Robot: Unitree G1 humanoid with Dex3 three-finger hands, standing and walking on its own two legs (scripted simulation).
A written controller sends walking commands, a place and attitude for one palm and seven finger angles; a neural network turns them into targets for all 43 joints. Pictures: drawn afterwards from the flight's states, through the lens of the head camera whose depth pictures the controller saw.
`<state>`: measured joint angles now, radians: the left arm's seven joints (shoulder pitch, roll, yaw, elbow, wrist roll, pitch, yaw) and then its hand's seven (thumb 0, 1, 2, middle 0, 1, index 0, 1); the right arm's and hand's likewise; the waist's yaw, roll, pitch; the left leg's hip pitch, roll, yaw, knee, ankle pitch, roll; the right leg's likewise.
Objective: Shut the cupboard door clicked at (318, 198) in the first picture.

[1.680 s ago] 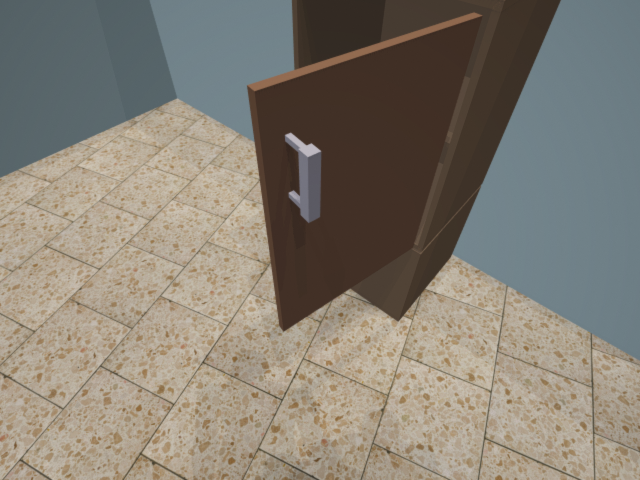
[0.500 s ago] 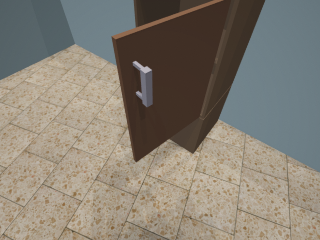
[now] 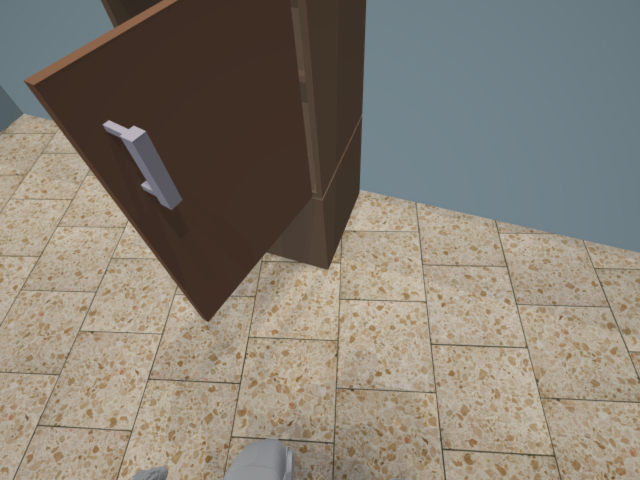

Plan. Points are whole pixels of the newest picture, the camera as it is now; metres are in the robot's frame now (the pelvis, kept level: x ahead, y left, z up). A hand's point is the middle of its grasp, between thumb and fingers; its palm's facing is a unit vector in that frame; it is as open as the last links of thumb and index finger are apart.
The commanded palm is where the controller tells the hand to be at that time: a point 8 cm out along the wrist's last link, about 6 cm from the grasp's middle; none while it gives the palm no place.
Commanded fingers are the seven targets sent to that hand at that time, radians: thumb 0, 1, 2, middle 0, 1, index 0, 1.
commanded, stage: walk to a spot facing it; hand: left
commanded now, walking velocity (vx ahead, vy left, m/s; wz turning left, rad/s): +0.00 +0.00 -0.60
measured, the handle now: (143, 165) +0.46 +0.27 +0.12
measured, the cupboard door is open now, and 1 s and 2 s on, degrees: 78 78 78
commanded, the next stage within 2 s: none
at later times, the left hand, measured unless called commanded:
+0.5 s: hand (215, 454) +0.16 +0.18 -0.15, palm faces -0.26 -0.94 -0.21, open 7.4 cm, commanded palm none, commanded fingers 0.00 0.90 0.90 -0.20 -0.30 -0.20 -0.30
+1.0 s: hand (270, 425) +0.21 +0.11 -0.17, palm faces -0.51 -0.84 -0.19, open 7.4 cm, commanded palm none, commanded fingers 0.00 0.90 0.90 -0.20 -0.30 -0.20 -0.30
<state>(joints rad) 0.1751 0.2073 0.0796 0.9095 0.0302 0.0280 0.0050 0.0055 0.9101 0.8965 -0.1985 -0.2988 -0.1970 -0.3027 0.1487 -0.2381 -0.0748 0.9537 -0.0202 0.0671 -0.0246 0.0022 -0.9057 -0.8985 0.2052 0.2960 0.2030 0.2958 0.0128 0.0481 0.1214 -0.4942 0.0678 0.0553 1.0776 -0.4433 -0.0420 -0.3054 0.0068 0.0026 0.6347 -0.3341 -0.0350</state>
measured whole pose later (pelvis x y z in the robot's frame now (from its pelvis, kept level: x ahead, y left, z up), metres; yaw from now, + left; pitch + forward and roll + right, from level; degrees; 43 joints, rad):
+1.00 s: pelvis +0.03 -0.01 +0.00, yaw -34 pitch +2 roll +0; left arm 0.17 0.22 0.07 0.91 0.02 0.06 -0.02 0.01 0.91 0.90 -0.20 -0.30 -0.20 -0.30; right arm 0.19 -0.20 -0.03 0.87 -0.02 0.01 -0.04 0.00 -0.91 -0.90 0.20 0.30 0.20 0.30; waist 0.01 -0.03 0.09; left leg -0.29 0.04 0.05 0.59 -0.31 0.01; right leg -0.43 0.08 0.07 0.79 -0.43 0.00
